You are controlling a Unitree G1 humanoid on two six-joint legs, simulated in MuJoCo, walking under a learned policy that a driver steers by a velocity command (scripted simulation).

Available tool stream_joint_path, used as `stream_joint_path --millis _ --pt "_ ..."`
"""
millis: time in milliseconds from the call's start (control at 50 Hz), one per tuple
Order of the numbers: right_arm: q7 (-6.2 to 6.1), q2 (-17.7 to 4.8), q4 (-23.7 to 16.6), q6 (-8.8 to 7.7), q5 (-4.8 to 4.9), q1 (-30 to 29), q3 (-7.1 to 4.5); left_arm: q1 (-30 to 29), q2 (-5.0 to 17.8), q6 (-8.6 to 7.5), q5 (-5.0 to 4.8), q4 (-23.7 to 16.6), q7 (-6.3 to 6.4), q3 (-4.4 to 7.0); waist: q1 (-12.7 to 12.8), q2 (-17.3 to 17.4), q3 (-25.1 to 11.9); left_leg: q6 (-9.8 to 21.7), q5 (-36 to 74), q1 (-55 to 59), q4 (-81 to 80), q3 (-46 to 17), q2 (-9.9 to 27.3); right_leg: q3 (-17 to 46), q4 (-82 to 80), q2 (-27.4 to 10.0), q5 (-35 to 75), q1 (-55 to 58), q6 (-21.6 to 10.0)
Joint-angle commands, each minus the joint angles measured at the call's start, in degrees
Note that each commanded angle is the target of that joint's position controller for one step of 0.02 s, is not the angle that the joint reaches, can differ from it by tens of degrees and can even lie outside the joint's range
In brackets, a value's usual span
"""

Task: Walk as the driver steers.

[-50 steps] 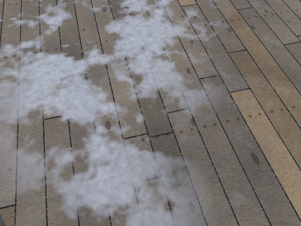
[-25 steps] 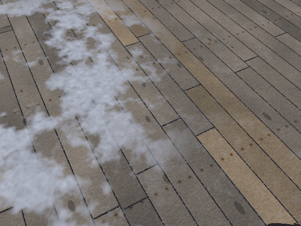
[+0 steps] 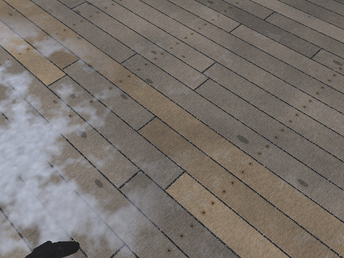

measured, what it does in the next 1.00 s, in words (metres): walks ahead: left foot, then right foot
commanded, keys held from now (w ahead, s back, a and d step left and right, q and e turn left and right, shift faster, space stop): w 0.74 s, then w+q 0.26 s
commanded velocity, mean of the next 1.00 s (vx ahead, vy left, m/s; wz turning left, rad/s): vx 0.50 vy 0.00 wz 0.03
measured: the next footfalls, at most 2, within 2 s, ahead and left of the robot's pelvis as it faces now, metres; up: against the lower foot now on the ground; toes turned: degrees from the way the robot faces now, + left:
left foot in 0.46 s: +0.43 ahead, +0.15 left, +0.00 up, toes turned +2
right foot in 0.98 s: +0.71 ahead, -0.10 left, +0.00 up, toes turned +4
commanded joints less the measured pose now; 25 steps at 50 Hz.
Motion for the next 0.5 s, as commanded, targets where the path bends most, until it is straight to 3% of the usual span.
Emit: stream_joint_path --millis 20,40,60,80,120,160,180,240,280,340,380,420,440,460,480,500 --pt "0.19 -7.53 -6.86 -3.00 0.26 -6.59 -1.08 13.84 8.81 -0.99 -0.08 0.93 0.33 2.81 7.82 -3.05 -9.74 2.16 4.98 -31.39 14.53 -5.36 3.11 25.07 -15.63 -17.06 9.11 32.57 -11.68" --pt "0.02 -7.04 -6.84 -2.79 -0.53 -5.94 -1.32 10.45 7.71 -1.05 0.27 0.83 0.20 2.52 5.04 -3.62 -7.80 1.61 8.63 -29.67 11.23 -4.98 4.25 21.50 -17.59 -15.61 10.57 27.07 -11.59" --pt "0.04 -6.66 -6.17 -2.11 -0.63 -4.51 -1.31 8.80 6.46 -1.37 0.81 0.53 0.17 2.19 3.36 -3.39 -6.97 1.37 11.23 -26.00 10.12 -5.67 5.39 19.99 -20.30 -14.46 10.81 22.30 -11.57" --pt "0.09 -5.76 -5.86 -1.46 -0.47 -3.31 -1.20 8.13 6.57 -1.79 0.85 0.76 0.24 2.28 2.32 -4.41 -6.82 0.73 12.23 -24.07 8.83 -5.69 5.46 19.30 -22.16 -14.71 11.39 19.72 -12.48" --pt "-0.02 -4.22 -5.79 -0.34 -0.93 -3.78 -0.86 7.93 6.91 -2.58 0.29 1.87 0.35 2.37 1.33 -2.93 -4.76 -0.60 14.39 -24.56 4.65 -5.29 5.69 15.21 -24.63 -14.03 13.48 17.07 -12.69" --pt "-0.36 -3.63 -6.80 0.15 -1.60 -7.39 -0.74 9.22 7.67 -2.79 0.55 3.16 0.93 2.56 2.03 -1.45 -3.00 -1.49 20.70 -27.65 -0.62 -5.23 5.68 12.42 -26.48 -13.10 12.78 17.13 -12.07" --pt "-0.18 -3.19 -7.33 -0.01 -1.75 -9.15 -0.43 10.22 8.05 -2.79 0.40 3.82 1.13 2.63 2.68 -2.58 -1.99 -1.71 23.59 -27.80 -4.54 -5.03 5.62 10.62 -26.40 -12.72 16.05 16.80 -11.72" --pt "0.59 -2.30 -8.70 -0.83 -1.28 -15.62 0.15 12.14 8.94 -2.36 0.18 5.50 1.67 2.83 5.04 -2.26 -0.37 -1.39 33.63 -25.35 -16.99 -3.27 3.44 6.46 -26.92 -10.50 12.36 16.81 -9.15" --pt "1.15 -2.02 -9.68 -1.09 -0.96 -18.97 0.45 14.57 9.97 -2.25 -0.29 6.97 1.74 3.08 6.53 -2.35 0.19 -1.02 36.19 -24.09 -21.74 -2.65 2.22 6.42 -26.78 -11.43 10.12 18.58 -8.81" --pt "1.96 -2.84 -11.29 -1.32 -0.72 -22.11 0.35 16.71 10.44 -1.64 -0.67 9.12 1.88 3.31 7.07 -2.94 1.15 0.71 33.55 -25.55 -26.00 -3.39 1.39 7.42 -24.40 -14.12 10.48 24.62 -8.10" --pt "2.42 -3.83 -11.71 -1.55 -0.84 -21.79 0.06 16.71 10.88 -1.09 -0.84 10.07 2.19 3.55 6.07 -3.54 0.74 2.36 29.36 -24.73 -27.89 -3.35 0.79 8.07 -21.81 -15.66 14.26 28.36 -7.07" --pt "2.39 -5.55 -10.53 -1.74 -0.98 -16.56 -0.80 15.27 11.61 -0.45 -0.77 10.37 2.49 3.71 2.74 -4.76 -2.55 4.27 25.71 -16.54 -29.28 -0.92 -1.70 7.08 -15.35 -14.89 27.51 29.96 -5.46" --pt "1.97 -7.70 -8.09 -1.71 -1.16 -8.80 -2.08 14.85 10.70 -0.07 -0.51 10.38 2.64 3.29 -1.02 -3.91 -7.53 5.85 26.36 -5.59 -29.84 0.77 -3.44 4.82 -5.96 -11.96 34.36 28.07 -4.00" --pt "1.43 -11.47 -6.07 -1.57 -1.62 0.95 -3.29 15.65 8.27 0.05 0.46 9.33 2.93 2.10 -4.49 0.41 -15.87 9.04 29.22 11.20 -27.27 -7.08 3.87 2.15 9.83 -8.69 24.09 18.63 -1.82" --pt "1.42 -16.38 -4.87 -1.21 -1.92 5.33 -4.48 23.09 1.83 -1.10 0.34 8.26 2.32 0.20 -1.39 15.72 -23.25 19.00 15.93 31.87 -32.62 -35.06 17.17 1.43 31.85 1.85 -8.40 -5.68 2.77" --pt "1.58 -10.85 -5.04 -1.18 -0.77 5.59 -2.99 20.31 5.89 -2.32 -0.35 9.25 2.07 0.86 -3.69 13.53 -24.50 19.03 7.32 33.29 -39.51 -44.45 17.79 9.46 39.17 1.68 -23.07 -13.07 2.38"
Velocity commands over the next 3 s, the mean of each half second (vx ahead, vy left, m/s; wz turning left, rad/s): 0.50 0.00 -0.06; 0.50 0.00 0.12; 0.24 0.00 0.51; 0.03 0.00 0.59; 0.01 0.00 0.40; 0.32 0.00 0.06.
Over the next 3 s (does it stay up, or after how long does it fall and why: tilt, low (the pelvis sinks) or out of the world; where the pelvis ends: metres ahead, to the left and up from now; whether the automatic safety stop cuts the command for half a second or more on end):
stays up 0.84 0.15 0.02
